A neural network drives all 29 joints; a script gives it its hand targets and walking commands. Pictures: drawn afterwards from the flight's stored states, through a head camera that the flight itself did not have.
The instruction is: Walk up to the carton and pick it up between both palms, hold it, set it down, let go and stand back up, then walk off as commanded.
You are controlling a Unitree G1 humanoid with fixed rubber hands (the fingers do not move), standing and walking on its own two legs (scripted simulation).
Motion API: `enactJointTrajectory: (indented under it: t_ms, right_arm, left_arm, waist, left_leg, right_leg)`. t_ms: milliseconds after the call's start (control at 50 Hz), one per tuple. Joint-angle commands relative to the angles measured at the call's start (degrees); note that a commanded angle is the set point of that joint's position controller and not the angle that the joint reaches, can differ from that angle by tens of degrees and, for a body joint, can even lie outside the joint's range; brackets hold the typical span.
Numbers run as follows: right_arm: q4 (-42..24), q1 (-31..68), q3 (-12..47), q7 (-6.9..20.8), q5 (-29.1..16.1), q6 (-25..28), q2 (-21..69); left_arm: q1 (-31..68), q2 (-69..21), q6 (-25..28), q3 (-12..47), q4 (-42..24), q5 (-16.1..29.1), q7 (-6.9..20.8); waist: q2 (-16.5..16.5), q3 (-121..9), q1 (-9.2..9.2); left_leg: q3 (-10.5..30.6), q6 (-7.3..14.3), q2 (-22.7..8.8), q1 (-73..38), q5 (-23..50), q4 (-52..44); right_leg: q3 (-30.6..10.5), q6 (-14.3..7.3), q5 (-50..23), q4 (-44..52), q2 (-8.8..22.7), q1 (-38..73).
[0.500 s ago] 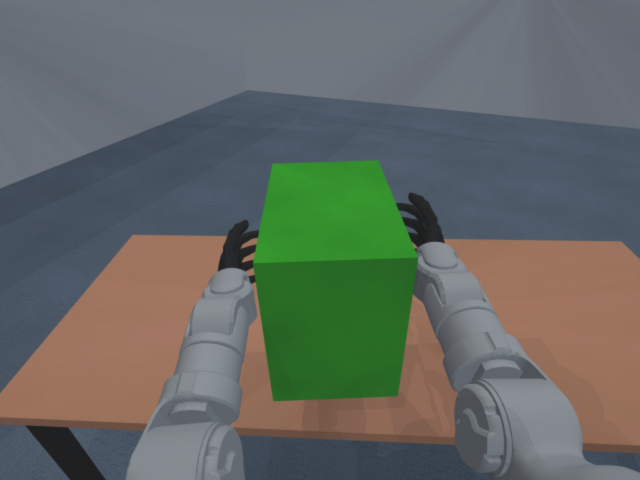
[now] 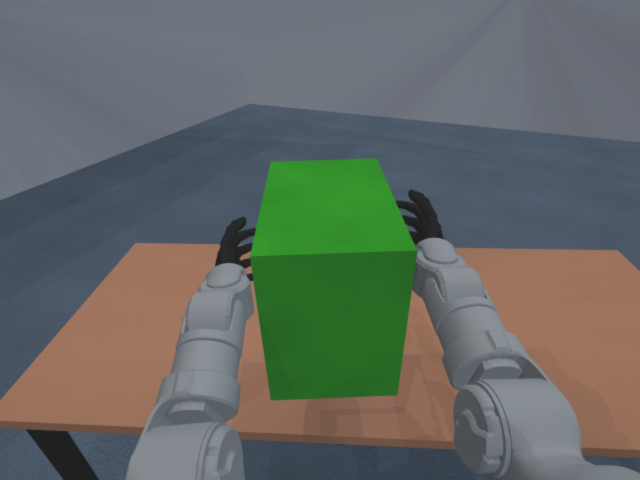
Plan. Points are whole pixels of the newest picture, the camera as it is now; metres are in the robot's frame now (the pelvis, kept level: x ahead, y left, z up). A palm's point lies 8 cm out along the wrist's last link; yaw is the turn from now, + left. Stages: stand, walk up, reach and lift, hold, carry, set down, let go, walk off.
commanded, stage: hold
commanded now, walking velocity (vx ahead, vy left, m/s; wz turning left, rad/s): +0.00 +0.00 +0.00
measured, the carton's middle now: (328, 268) +0.40 +0.01 +0.14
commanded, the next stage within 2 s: none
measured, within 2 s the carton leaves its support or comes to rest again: neither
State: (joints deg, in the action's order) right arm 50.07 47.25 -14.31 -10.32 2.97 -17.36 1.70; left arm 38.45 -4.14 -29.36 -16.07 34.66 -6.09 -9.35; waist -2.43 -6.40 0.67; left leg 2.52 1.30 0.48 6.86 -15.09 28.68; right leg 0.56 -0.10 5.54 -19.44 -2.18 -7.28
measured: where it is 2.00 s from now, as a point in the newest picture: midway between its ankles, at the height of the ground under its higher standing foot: outside the picture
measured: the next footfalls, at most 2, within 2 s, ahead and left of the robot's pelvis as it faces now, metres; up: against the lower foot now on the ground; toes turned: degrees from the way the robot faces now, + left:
none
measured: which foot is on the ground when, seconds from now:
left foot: down 0.00-1.00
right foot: down 0.00-1.00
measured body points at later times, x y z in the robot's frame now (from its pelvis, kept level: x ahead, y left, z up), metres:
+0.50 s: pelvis +0.00 +0.00 +0.00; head -0.09 +0.00 +0.44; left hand +0.37 +0.15 +0.18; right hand +0.39 -0.12 +0.20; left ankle +0.01 +0.10 -0.74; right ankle +0.06 -0.12 -0.74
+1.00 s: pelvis +0.00 +0.00 +0.00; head -0.09 +0.00 +0.44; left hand +0.37 +0.15 +0.18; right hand +0.39 -0.11 +0.21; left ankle +0.01 +0.10 -0.74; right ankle +0.06 -0.12 -0.74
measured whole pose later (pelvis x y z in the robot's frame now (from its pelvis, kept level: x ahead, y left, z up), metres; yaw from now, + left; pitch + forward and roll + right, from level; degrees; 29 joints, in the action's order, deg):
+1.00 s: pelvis +0.00 +0.00 +0.00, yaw +0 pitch -7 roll -2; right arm 47.0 48.2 -13.3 -11.2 1.2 -20.1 1.7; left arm 38.6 -4.0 -32.8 -16.1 30.9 -7.6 -8.1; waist -1.9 -6.2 0.7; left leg 2.5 1.3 0.5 6.9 -15.0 28.5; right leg 0.6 -0.1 5.4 -19.2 -2.2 -7.2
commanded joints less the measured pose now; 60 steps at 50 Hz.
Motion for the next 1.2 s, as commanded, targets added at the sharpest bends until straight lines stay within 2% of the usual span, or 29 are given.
enactJointTrajectory:
  t_ms: [0, 100, 180, 300, 440, 640, 820, 1040, 1180]
  right_arm:
    - [-13.5, 49.1, 22.3, 5.5, -11.3, 2.5, 43.5]
    - [-13.0, 49.9, 21.8, 5.8, -11.1, 2.3, 43.6]
    - [-14.4, 50.3, 22.7, 5.8, -11.7, 2.2, 44.3]
    - [-16.5, 49.6, 24.4, 5.2, -13.1, 1.7, 44.6]
    - [-14.3, 48.0, 23.4, 5.2, -12.7, 0.5, 43.5]
    - [-17.3, 48.0, 24.9, 4.6, -14.2, 0.5, 43.9]
    - [-14.5, 47.3, 22.9, 5.0, -12.8, -0.1, 42.5]
    - [-16.6, 46.7, 24.5, 4.6, -13.9, 0.2, 43.5]
    - [-15.9, 47.3, 23.6, 4.6, -13.6, 0.0, 43.2]
  left_arm:
    - [62.0, -37.3, 3.4, 24.7, -17.8, 3.5, 12.1]
    - [62.5, -36.6, 2.9, 23.6, -17.2, 3.0, 12.4]
    - [63.1, -36.9, 2.8, 24.2, -18.4, 3.4, 12.4]
    - [62.6, -37.2, 2.7, 25.7, -20.1, 4.3, 12.2]
    - [61.4, -36.0, 1.4, 24.2, -19.4, 2.6, 13.0]
    - [61.6, -37.1, 1.6, 26.7, -22.4, 4.0, 12.8]
    - [60.6, -36.0, 0.7, 24.5, -20.2, 2.3, 13.5]
    - [60.7, -36.4, 1.2, 26.0, -22.3, 3.3, 13.2]
    - [61.4, -36.5, 1.1, 25.8, -21.4, 3.1, 13.2]
  waist:
    - [4.8, -17.3, -7.91]
    - [5.3, -16.1, -7.42]
    - [5.1, -17.6, -7.13]
    - [5.0, -19.4, -7.43]
    - [4.8, -15.9, -7.26]
    - [4.0, -19.4, -7.97]
    - [4.2, -15.6, -7.79]
    - [4.4, -18.6, -8.0]
    - [4.1, -18.0, -7.87]
  left_leg:
    - [1.1, -2.9, 1.8, 8.5, 7.2, -12.0]
    - [0.8, -2.5, 1.7, 9.2, 5.1, -12.7]
    - [0.8, -2.4, 1.9, 9.0, 6.4, -12.4]
    - [1.0, -2.9, 2.2, 7.8, 9.9, -11.4]
    - [0.8, -2.6, 2.1, 8.2, 7.4, -12.3]
    - [1.2, -3.4, 2.2, 6.4, 12.1, -11.0]
    - [0.9, -3.0, 2.0, 7.5, 8.1, -12.3]
    - [1.0, -3.3, 2.3, 6.3, 11.7, -11.4]
    - [1.1, -3.4, 2.3, 6.7, 10.5, -11.7]
  right_leg:
    - [0.5, 2.3, -7.5, 0.8, 0.9, 19.6]
    - [0.5, 2.3, -4.8, 1.4, 1.1, 18.9]
    - [0.5, 2.4, -6.1, 1.1, 1.1, 19.6]
    - [0.5, 2.6, -9.7, 0.7, 0.9, 20.5]
    - [0.5, 2.6, -6.7, 1.4, 1.2, 19.5]
    - [0.6, 2.7, -11.3, 0.6, 0.7, 20.8]
    - [0.8, 2.5, -6.7, 1.4, 1.0, 19.4]
    - [0.8, 2.8, -10.6, 0.8, 0.7, 20.7]
    - [0.9, 2.7, -8.9, 0.9, 0.8, 19.8]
